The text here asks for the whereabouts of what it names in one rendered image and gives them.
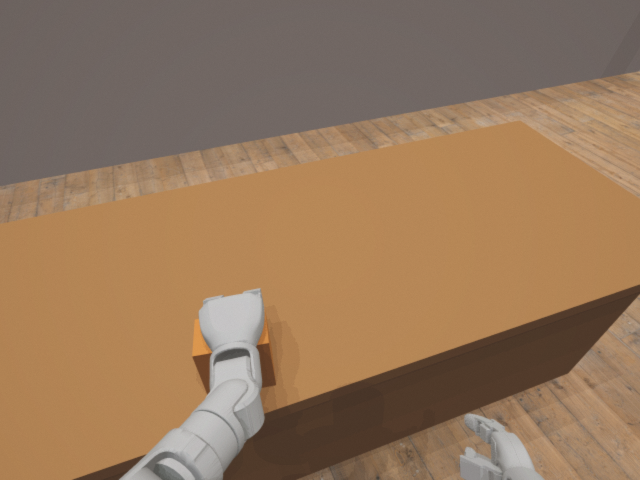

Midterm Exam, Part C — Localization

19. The left robot hand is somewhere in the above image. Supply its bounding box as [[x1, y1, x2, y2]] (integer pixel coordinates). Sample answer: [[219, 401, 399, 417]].
[[199, 288, 265, 353]]

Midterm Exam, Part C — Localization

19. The right robot hand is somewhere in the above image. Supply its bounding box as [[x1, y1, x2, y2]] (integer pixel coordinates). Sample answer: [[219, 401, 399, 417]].
[[460, 414, 535, 480]]

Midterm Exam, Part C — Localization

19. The table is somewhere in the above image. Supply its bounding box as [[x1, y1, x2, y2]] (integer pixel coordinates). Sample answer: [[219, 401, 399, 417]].
[[0, 120, 640, 480]]

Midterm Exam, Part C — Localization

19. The left robot forearm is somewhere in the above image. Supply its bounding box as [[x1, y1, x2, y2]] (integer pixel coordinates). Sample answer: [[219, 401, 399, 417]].
[[119, 342, 265, 480]]

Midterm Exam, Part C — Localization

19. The sponge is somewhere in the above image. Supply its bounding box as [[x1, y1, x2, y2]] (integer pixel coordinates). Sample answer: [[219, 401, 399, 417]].
[[192, 308, 276, 395]]

